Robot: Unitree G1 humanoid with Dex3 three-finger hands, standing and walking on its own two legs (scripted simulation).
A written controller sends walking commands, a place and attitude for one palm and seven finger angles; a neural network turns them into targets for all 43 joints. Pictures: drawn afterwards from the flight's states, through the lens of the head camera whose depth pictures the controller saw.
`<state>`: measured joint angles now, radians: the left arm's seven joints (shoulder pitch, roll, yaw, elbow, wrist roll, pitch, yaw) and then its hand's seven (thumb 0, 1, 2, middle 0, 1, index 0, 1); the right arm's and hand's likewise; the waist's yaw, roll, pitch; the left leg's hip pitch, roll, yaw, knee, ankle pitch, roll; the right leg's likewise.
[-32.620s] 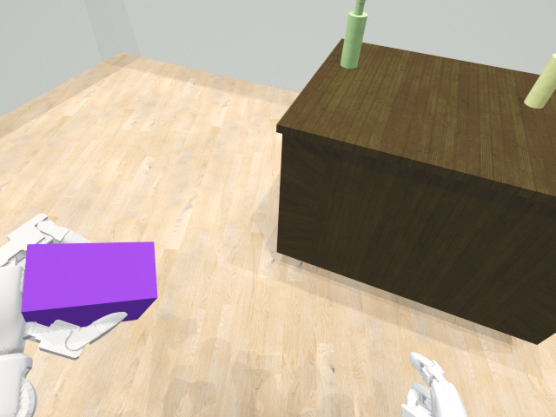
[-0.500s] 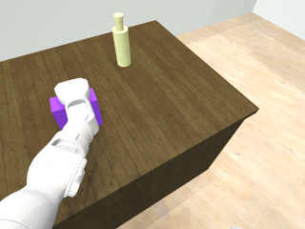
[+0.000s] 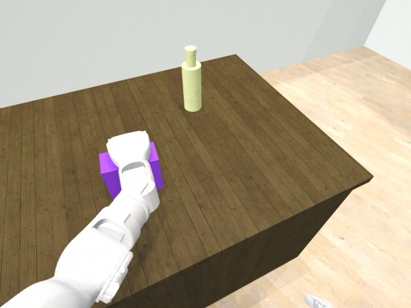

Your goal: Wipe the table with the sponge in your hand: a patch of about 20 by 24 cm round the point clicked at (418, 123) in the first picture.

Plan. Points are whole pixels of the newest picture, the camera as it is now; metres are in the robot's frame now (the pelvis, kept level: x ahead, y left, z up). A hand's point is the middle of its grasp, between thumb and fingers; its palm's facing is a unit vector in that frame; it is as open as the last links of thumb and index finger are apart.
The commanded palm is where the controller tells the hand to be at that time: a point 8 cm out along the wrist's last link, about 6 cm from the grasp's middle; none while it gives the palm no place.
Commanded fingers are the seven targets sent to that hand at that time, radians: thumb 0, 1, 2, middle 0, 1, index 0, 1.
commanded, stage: wipe back along the third lane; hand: left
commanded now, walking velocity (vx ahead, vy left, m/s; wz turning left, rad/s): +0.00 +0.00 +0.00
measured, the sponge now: (134, 176) +0.41 +0.20 +0.00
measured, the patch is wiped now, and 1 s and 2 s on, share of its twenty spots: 0.95 0.95 0.95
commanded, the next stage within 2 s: slide back across to the middle lane in 1.12 s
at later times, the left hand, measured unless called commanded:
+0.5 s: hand (140, 189) +0.34 +0.16 +0.04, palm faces -0.03 -0.05 -1.00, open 9.8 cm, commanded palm +0.30 +0.14 +0.07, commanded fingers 0.00 0.10 1.30 -1.20 -1.60 -1.20 -1.60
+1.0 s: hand (150, 209) +0.30 +0.13 +0.03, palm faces -0.01 -0.05 -1.00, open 9.8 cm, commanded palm +0.25 +0.11 +0.07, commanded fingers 0.00 0.10 1.30 -1.20 -1.60 -1.20 -1.60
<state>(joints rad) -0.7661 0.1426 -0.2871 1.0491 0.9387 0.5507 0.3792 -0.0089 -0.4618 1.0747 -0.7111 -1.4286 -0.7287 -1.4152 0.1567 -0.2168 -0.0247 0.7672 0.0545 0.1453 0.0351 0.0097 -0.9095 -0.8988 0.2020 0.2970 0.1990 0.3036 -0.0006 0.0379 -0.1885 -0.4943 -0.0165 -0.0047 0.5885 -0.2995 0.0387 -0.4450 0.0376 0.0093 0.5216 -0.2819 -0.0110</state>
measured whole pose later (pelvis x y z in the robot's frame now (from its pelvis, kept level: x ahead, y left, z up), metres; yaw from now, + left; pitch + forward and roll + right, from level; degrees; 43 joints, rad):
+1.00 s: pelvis -0.02 -0.04 +0.00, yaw +1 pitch +2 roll +0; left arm -0.31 0.14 -0.44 0.51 0.97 0.63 0.28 0.01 -0.45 1.07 -0.70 -1.43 -0.72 -1.41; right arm 0.06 -0.25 0.00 0.69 0.09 0.22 0.04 0.01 -0.91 -0.90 0.20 0.30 0.20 0.30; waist 0.06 0.06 -0.15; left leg -0.31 0.00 -0.02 0.53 -0.26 -0.01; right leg -0.29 0.06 -0.01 0.53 -0.28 -0.06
